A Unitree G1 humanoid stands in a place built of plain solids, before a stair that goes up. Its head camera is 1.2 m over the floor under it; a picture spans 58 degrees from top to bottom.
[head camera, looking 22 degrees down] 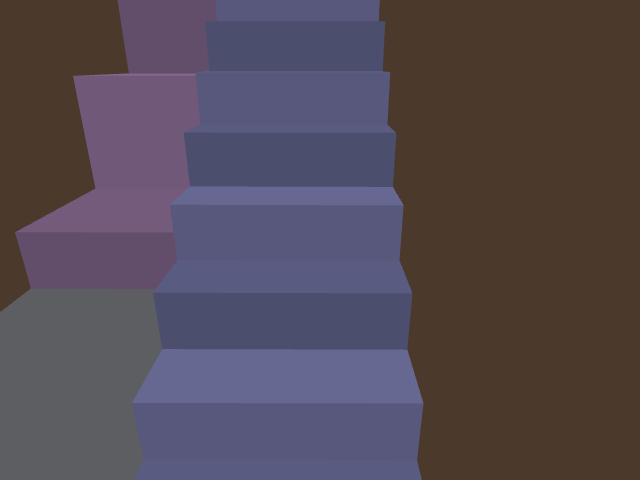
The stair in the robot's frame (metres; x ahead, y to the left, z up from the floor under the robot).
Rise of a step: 0.20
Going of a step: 0.23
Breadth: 0.75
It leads straight ahead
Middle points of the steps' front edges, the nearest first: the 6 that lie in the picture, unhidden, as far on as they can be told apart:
0.88 0.11 0.39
1.10 0.11 0.59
1.33 0.11 0.78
1.56 0.11 0.98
1.78 0.10 1.17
2.01 0.10 1.37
